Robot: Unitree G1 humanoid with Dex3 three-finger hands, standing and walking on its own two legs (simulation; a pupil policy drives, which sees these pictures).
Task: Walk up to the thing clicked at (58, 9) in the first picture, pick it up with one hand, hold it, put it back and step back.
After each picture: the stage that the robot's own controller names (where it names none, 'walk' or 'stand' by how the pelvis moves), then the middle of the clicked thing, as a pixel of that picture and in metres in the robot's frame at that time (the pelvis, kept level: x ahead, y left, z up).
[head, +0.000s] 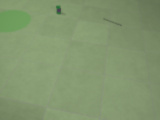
stand; (58, 9) +2.14 +0.30 -0.72
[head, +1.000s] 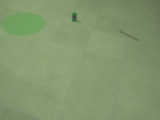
walk; (74, 17) +2.02 +0.07 -0.70
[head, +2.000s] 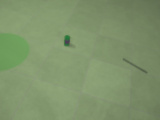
walk; (67, 40) +1.39 +0.06 -0.71
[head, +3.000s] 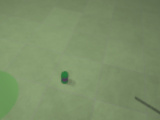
walk; (64, 77) +0.90 +0.09 -0.71
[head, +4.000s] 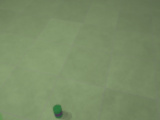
walk; (57, 111) +0.55 +0.18 -0.69
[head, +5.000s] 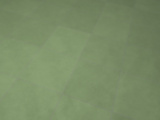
stand; out of the picture +0.36 +0.11 -0.71
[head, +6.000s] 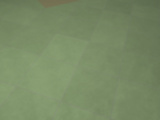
stand; out of the picture +0.36 +0.12 -0.72
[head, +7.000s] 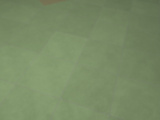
stand; out of the picture +0.36 +0.14 -0.73
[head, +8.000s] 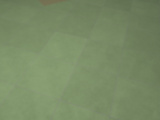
stand; out of the picture +0.35 +0.14 -0.73
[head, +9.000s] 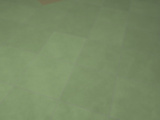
go down; out of the picture +0.34 +0.14 -0.73
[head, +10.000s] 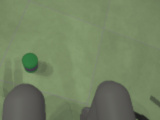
go down; (30, 63) +0.45 +0.15 -0.33
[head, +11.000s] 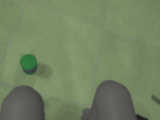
approach; (29, 65) +0.45 +0.15 -0.31
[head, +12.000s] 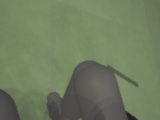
close in; out of the picture +0.44 +0.20 -0.23
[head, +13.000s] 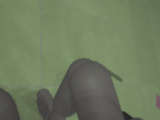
close; out of the picture +0.44 +0.21 -0.24
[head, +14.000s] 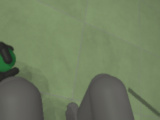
lift; (0, 62) +0.38 +0.21 -0.15
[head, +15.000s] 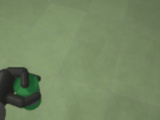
hold; (29, 93) +0.32 +0.16 +0.01
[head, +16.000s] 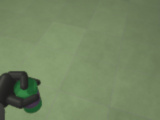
hold; (29, 96) +0.32 +0.16 +0.00
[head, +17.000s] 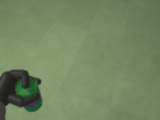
hold; (30, 95) +0.32 +0.17 +0.00
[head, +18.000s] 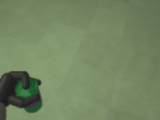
hold; (30, 96) +0.32 +0.17 +0.00
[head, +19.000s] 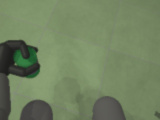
crouch; (28, 63) +0.42 +0.15 -0.08
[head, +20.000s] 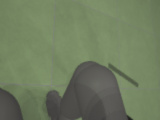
lower; out of the picture +0.45 +0.22 -0.23
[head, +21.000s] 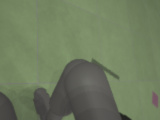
lower; out of the picture +0.45 +0.24 -0.25
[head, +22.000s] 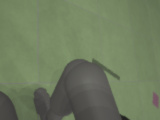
lower; out of the picture +0.45 +0.23 -0.25
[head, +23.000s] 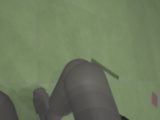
lower; out of the picture +0.45 +0.23 -0.25
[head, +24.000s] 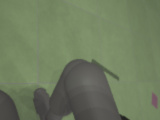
loosen; out of the picture +0.45 +0.22 -0.25
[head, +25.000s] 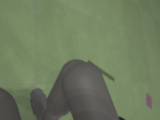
open; out of the picture +0.44 +0.19 -0.26
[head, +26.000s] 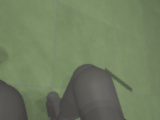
stand; out of the picture +0.44 +0.18 -0.26
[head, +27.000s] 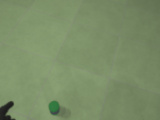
stand; (54, 108) +0.40 +0.11 -0.57
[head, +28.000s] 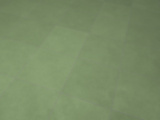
stand; out of the picture +0.38 +0.11 -0.66
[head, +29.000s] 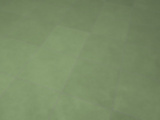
stand; out of the picture +0.37 +0.10 -0.67
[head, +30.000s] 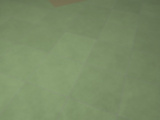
stand; out of the picture +0.39 +0.10 -0.72
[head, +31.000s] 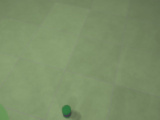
walk; (66, 111) +0.44 +0.09 -0.70
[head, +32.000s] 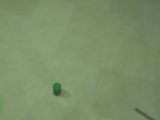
walk; (57, 89) +0.64 +0.11 -0.70
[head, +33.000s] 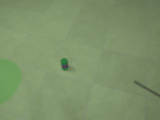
walk; (64, 64) +0.97 +0.20 -0.70
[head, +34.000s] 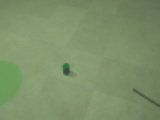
stand; (66, 69) +1.00 +0.13 -0.71
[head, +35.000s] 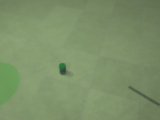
stand; (62, 69) +1.02 +0.16 -0.72
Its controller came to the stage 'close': yes
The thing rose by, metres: 0.72
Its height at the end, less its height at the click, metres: +0.00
